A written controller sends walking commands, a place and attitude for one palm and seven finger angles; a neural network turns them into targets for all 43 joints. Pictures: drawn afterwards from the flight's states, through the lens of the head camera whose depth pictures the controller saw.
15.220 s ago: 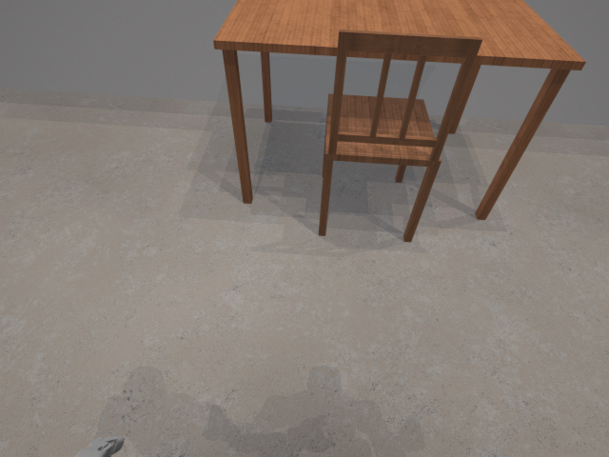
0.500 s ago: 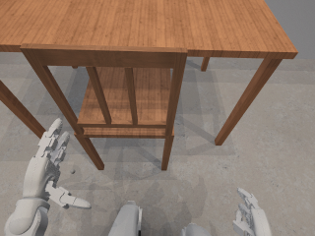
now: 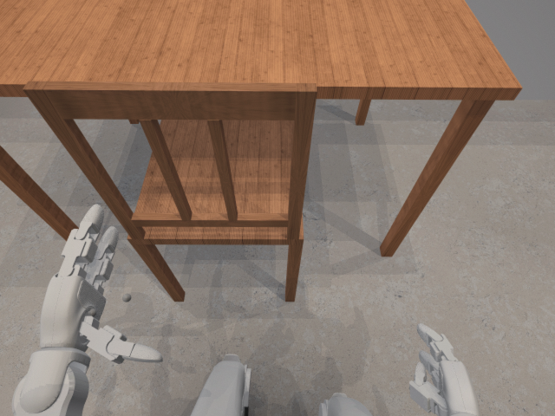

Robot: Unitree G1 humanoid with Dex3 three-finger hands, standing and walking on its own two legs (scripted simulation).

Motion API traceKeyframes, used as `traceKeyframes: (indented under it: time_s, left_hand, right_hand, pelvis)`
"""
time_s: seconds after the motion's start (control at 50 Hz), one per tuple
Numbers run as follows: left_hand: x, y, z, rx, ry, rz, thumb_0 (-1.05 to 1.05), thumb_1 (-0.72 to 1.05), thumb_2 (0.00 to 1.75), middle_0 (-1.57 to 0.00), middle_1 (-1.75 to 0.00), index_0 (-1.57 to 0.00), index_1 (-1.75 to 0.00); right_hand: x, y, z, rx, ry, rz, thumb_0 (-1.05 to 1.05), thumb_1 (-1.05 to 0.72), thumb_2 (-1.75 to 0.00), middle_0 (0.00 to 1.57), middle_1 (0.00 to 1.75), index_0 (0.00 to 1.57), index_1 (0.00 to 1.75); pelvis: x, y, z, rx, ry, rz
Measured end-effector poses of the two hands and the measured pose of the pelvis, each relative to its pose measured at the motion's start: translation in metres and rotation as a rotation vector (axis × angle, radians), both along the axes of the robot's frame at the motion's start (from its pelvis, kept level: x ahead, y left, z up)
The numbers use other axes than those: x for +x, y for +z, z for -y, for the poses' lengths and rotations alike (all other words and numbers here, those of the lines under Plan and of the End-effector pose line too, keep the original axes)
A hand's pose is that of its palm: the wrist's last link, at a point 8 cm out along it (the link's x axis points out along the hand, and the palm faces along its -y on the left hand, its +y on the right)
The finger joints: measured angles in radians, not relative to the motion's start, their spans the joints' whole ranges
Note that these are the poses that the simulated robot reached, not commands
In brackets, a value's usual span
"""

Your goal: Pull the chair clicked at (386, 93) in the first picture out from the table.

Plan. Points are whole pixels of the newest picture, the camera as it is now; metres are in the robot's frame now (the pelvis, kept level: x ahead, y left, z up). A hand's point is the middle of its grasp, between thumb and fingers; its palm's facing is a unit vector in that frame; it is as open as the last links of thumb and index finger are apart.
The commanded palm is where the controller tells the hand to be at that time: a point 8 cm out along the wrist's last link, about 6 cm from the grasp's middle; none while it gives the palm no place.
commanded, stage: aim the fingers beside a spindle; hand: left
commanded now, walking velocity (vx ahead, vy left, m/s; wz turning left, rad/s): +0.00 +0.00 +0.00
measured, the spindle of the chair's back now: (170, 175) +0.50 +0.24 -0.01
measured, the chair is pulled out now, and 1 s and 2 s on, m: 0.00 0.00 0.00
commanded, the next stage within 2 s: none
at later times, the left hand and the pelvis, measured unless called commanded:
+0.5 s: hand (150, 280) +0.28 +0.20 +0.04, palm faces +0.07 -1.00 -0.05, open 16.9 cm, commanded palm +0.26 +0.25 +0.04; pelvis -0.01 +0.01 -0.01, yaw -1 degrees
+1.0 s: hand (164, 255) +0.33 +0.20 +0.02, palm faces +0.07 -1.00 -0.05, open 16.9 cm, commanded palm +0.30 +0.24 +0.02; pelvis -0.01 +0.01 -0.02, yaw -1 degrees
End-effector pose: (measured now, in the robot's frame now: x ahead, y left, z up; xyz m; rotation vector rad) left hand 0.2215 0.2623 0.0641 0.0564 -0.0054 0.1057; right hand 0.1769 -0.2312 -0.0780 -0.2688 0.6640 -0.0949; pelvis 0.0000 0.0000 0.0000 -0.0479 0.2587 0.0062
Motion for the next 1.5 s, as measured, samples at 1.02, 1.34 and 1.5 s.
traceKeyframes:
  time_s: [1.02,1.34,1.5]
  left_hand:
    - [0.081,-0.042,0.016,-0.012,-0.041,0.011,-0.02,-0.5,0.3,-0.06,-0.08,-0.06,-0.08]
    - [0.107,-0.056,0.015,-0.007,-0.028,0.016,-0.02,-0.5,0.3,-0.06,-0.08,-0.06,-0.08]
    - [0.116,-0.068,0.022,-0.027,-0.027,-0.013,-0.02,-0.5,0.3,-0.06,-0.08,-0.06,-0.09]
  right_hand:
    - [-0.031,-0.036,0.004,-0.023,-0.028,-0.15,0.01,-0.91,-0.9,0.2,0.3,0.21,0.3]
    - [-0.047,-0.054,0.01,-0.028,-0.051,-0.219,0.01,-0.91,-0.9,0.2,0.3,0.21,0.3]
    - [-0.058,-0.059,0.013,-0.028,-0.084,-0.254,0.01,-0.91,-0.9,0.2,0.3,0.21,0.3]
  pelvis:
    - [-0.006,-0.02,-0.009,-0.003,-0.021,-0.079]
    - [-0.009,-0.031,-0.008,-0.001,-0.028,-0.111]
    - [-0.01,-0.034,-0.008,0.002,-0.039,-0.125]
